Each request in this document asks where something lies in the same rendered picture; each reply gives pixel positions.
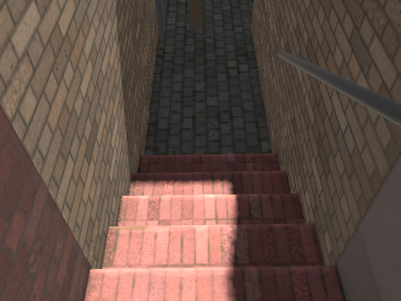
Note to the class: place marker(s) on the stairs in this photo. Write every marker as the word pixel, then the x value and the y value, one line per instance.
pixel 212 227

